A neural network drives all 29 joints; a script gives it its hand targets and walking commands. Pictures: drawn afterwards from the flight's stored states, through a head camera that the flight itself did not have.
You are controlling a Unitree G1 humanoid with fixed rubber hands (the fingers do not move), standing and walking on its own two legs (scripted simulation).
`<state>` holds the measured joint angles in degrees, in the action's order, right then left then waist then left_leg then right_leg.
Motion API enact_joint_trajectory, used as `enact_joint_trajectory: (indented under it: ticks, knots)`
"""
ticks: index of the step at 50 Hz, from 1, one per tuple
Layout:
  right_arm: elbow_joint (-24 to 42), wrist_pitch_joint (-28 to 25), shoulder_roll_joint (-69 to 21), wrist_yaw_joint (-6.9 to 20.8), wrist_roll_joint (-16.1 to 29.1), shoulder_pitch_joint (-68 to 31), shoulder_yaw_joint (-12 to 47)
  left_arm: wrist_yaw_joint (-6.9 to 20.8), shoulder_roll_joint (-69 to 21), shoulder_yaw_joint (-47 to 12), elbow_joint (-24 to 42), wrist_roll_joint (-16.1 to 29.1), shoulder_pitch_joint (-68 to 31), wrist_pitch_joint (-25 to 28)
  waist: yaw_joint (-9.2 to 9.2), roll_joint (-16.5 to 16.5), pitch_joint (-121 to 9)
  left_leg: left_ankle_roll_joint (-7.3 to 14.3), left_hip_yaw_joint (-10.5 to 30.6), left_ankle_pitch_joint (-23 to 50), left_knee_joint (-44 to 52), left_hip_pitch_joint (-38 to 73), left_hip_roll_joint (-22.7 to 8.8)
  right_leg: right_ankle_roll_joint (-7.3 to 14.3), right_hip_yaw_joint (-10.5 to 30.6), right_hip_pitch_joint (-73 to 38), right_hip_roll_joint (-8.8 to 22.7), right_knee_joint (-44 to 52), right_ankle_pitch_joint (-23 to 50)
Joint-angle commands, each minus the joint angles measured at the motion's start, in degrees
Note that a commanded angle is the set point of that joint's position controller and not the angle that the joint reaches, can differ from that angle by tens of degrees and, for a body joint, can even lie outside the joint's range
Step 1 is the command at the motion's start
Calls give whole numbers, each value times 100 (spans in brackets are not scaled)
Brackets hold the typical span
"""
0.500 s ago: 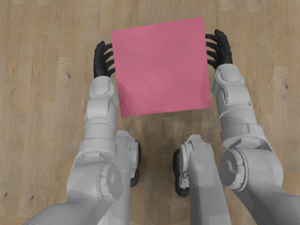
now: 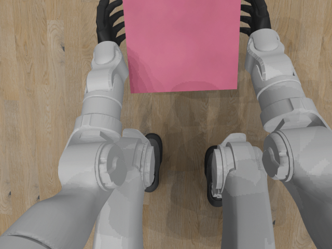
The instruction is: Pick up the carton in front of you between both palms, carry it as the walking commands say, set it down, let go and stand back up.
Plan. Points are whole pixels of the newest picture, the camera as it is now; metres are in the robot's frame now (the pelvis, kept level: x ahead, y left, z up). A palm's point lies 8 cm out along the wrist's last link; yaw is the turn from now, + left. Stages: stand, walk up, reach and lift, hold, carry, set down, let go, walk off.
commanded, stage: set down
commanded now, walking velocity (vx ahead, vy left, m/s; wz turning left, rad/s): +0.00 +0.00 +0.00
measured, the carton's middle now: (180, 46) +0.52 +0.01 -0.24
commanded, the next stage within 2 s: none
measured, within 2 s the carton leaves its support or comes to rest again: rests again in 0.64 s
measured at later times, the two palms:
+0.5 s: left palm (105, 45) +0.50 +0.17 -0.16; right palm (249, 31) +0.52 -0.13 -0.18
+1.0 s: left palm (106, 39) +0.52 +0.18 -0.17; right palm (247, 27) +0.54 -0.13 -0.19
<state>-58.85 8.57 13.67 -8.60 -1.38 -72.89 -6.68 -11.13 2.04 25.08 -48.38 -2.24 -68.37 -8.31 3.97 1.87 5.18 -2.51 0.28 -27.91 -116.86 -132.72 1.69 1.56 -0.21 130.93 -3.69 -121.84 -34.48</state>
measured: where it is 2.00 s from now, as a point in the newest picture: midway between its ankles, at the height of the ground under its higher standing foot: (182, 179)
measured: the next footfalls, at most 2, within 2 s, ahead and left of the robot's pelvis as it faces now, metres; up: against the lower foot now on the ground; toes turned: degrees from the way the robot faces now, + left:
none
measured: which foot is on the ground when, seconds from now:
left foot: down 0.00-1.00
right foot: down 0.00-1.00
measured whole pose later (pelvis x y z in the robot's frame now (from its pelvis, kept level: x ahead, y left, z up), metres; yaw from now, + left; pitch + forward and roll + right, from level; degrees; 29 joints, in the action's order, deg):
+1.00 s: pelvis +0.01 +0.01 -0.02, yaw +0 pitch +42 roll +3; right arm -63.9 4.7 13.1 -0.6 -8.2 -78.5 -12.6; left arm -3.1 8.2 29.0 -58.2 -2.3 -73.0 -4.1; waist 3.3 4.0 9.5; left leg -3.2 0.3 -30.3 -122.2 -134.5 4.3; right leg 0.6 0.9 132.1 -3.7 -127.4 -37.5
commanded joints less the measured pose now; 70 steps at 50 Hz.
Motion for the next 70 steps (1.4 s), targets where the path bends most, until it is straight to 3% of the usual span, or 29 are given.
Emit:
enact_joint_trajectory:
  ticks: [1, 6, 12, 25, 32, 48, 52, 53, 56, 57, 61, 64, 70]
  knots:
    - [1221, -392, -5099, 1403, 552, -3227, 2036, 1473, -4983, -2367, -19, 541, -2342, 93, -118, -1049, -6692, 27, -422, 1913, 230, 3498, 636, -156, 67, -3745, -407, 1239, 2312]
    - [1264, -427, -5114, 1316, 632, -3245, 2105, 1594, -4899, -2315, -93, 636, -2412, 84, -84, -1172, -6514, 19, -485, 1825, 67, 2932, 633, -152, 135, -3965, -391, 1115, 2587]
    - [635, -426, -4823, 1325, 429, -3120, 1697, 1685, -4626, -1986, -418, 455, -2480, 70, -107, -966, -5534, 29, -488, 1342, 15, 2560, 602, -82, 132, -3241, -399, 1136, 1830]
    - [-134, -388, -4106, 1561, -79, -2870, 884, 1710, -4350, -1638, -912, 373, -2676, 130, -449, -411, -4595, 3, -367, 905, 53, 2508, 631, 88, 65, -2316, -293, 1024, 1058]
    - [-390, -310, -3896, 1692, -382, -2497, 637, 1754, -4087, -1413, -1130, 245, -2483, 109, -569, -527, -4173, 20, -281, 990, 31, 2392, 653, 97, 45, -2023, -241, 945, 1182]
    - [-636, -329, -3284, 1656, -661, -1714, 408, 1787, -3447, -1057, -1550, -7, -1668, 146, -538, -530, -3720, -18, -268, 1199, -62, 2007, 591, 90, 208, -1969, -126, 909, 1679]
    - [-671, -478, -2525, 1436, -570, -1521, 356, 1581, -2755, -955, -1625, 58, -1343, 317, -488, -567, -3868, -127, -319, 1403, -109, 2201, 516, -4, 201, -2263, -51, 844, 1905]
    - [-690, -541, -1970, 1312, -551, -1350, 255, 1458, -2187, -812, -1700, 96, -1097, 388, -480, -590, -3903, -160, -342, 1394, -103, 2299, 468, -55, 181, -2367, -12, 837, 1906]
    - [-496, -850, 1085, 546, -310, -562, -233, 703, 861, -564, -1683, 504, 59, 781, -389, -621, -4127, -235, -369, 1352, -37, 2677, 270, -152, 137, -2638, 117, 874, 1795]
    - [-329, -925, 1287, 398, -121, -760, -219, 540, 1129, -709, -1569, 759, -84, 929, -361, -638, -4245, -211, -346, 1422, -35, 2643, 232, -150, 198, -2629, 136, 852, 1833]
    - [303, -1107, 1309, 413, 799, -1639, 522, 385, 1305, -1217, -937, 1531, -873, 1212, -201, -867, -4747, -97, -202, 2033, -193, 2677, 104, -129, 372, -2869, 243, 695, 2264]
    - [610, -1080, 1363, 526, 1283, -2003, 909, 419, 1445, -1509, -657, 1847, -1260, 1204, -103, -930, -5069, -56, -219, 1914, -190, 2736, 23, -127, 439, -3288, 289, 656, 2164]
    - [275, -798, 1649, 593, 1462, -1735, 926, 280, 1825, -1479, -432, 1849, -1040, 1026, 83, -822, -5556, -66, -349, 1275, 28, 3264, -30, -151, 332, -3710, 312, 814, 1389]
